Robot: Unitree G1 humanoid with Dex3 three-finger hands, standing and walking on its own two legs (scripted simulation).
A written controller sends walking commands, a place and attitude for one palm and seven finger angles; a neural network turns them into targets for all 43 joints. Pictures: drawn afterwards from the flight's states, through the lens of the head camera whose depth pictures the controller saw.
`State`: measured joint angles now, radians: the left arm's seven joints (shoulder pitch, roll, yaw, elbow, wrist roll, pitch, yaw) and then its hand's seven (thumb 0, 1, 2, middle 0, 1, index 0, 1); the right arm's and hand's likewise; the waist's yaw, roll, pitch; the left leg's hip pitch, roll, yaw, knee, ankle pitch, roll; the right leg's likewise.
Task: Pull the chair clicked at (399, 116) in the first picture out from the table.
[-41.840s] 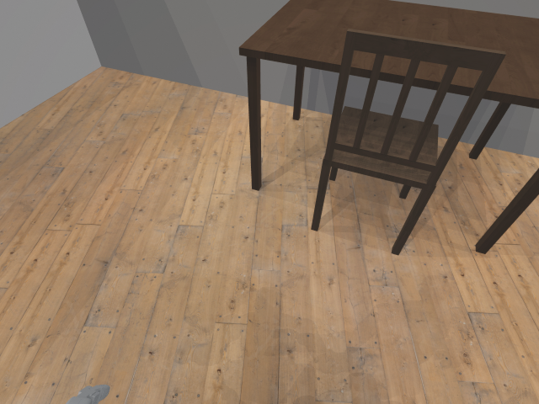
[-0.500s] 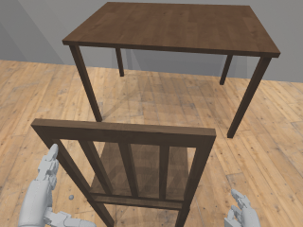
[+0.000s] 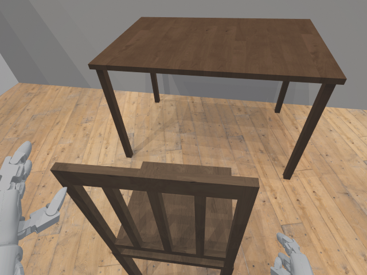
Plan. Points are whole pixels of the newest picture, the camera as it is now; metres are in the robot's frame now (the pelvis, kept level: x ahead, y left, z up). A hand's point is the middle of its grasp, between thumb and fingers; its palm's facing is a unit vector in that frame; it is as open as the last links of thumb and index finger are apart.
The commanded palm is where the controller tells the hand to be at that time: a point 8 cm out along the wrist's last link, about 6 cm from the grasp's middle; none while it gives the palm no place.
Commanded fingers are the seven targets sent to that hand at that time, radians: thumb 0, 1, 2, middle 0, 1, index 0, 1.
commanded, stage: draw the hand back to the body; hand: left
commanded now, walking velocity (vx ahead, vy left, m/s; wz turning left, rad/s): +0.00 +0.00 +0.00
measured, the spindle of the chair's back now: (162, 223) +0.27 +0.10 -0.07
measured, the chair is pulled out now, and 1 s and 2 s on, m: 0.59 0.59 0.59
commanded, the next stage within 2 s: step back with the hand held close in 0.44 s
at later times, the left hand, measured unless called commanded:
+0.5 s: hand (38, 195) +0.19 +0.26 +0.17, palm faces +0.47 -0.77 -0.43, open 7.4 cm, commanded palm +0.14 +0.30 +0.18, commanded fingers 0.00 0.90 0.90 -0.20 -0.30 -0.20 -0.30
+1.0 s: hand (23, 224) +0.14 +0.27 +0.16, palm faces +0.38 -0.76 -0.52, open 7.4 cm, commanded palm +0.10 +0.30 +0.18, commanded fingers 0.00 0.90 0.90 -0.20 -0.30 -0.20 -0.30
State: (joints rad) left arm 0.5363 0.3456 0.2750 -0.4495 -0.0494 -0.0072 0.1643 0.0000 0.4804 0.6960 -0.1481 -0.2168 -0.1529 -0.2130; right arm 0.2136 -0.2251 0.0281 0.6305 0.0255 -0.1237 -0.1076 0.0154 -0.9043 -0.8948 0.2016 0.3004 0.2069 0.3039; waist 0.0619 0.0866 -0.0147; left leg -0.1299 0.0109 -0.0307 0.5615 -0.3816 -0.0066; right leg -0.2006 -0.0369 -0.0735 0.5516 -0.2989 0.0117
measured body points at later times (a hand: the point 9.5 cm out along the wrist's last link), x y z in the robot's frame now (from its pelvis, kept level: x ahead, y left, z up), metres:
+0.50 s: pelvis +0.00 +0.00 +0.01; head -0.03 -0.03 +0.45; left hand +0.15 +0.30 +0.20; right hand +0.18 -0.23 -0.09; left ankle -0.05 +0.12 -0.73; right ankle +0.00 -0.13 -0.73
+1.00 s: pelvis -0.05 +0.01 +0.01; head -0.05 -0.01 +0.46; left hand +0.12 +0.30 +0.19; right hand +0.11 -0.23 -0.09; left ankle -0.05 +0.12 -0.73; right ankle +0.00 -0.13 -0.73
